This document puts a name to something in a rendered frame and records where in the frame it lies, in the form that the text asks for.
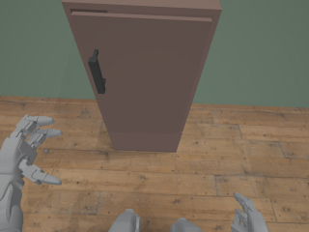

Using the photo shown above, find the robot left hand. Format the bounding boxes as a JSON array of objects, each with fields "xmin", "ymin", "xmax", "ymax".
[{"xmin": 0, "ymin": 114, "xmax": 62, "ymax": 186}]

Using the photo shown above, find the handle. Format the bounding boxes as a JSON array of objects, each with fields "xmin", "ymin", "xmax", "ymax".
[{"xmin": 88, "ymin": 49, "xmax": 106, "ymax": 94}]

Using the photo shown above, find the cupboard door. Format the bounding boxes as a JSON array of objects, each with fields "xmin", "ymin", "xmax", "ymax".
[{"xmin": 71, "ymin": 11, "xmax": 212, "ymax": 132}]

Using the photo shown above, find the left robot forearm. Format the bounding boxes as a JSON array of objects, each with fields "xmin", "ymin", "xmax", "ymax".
[{"xmin": 0, "ymin": 173, "xmax": 25, "ymax": 232}]

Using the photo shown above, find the robot right hand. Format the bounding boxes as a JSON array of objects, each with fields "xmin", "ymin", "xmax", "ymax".
[{"xmin": 231, "ymin": 192, "xmax": 269, "ymax": 232}]

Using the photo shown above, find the robot left shin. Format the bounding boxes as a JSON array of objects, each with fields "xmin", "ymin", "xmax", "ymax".
[{"xmin": 125, "ymin": 209, "xmax": 134, "ymax": 213}]

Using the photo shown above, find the robot right thigh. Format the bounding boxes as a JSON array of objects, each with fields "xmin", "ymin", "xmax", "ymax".
[{"xmin": 170, "ymin": 220, "xmax": 203, "ymax": 232}]

